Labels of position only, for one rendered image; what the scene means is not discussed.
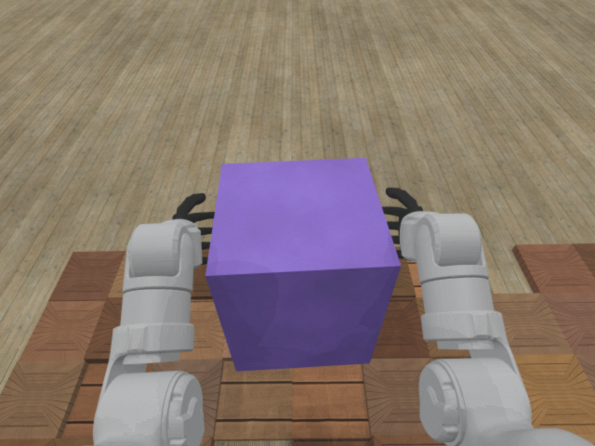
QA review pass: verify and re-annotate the robot right forearm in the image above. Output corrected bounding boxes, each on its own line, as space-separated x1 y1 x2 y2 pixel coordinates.
400 211 532 423

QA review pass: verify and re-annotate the left robot upper arm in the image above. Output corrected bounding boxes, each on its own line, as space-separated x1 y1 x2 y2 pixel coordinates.
86 371 205 446

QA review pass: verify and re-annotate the left robot hand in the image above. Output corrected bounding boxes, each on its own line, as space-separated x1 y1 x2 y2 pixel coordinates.
172 193 215 265

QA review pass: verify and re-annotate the right robot hand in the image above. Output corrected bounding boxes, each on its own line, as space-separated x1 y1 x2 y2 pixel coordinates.
382 188 423 261

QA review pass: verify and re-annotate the right robot upper arm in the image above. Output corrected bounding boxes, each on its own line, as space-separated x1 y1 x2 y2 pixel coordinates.
419 358 595 446

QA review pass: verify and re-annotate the carton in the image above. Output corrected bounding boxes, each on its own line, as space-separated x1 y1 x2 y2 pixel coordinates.
205 158 401 372

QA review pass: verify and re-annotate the robot left forearm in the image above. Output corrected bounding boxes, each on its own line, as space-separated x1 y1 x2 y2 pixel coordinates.
93 219 203 442

